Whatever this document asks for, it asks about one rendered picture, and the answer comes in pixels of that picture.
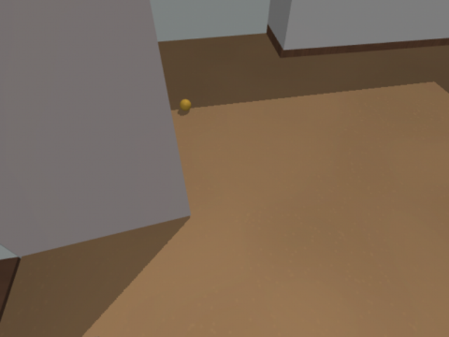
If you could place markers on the ball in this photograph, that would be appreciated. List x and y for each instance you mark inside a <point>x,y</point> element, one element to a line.
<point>185,105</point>

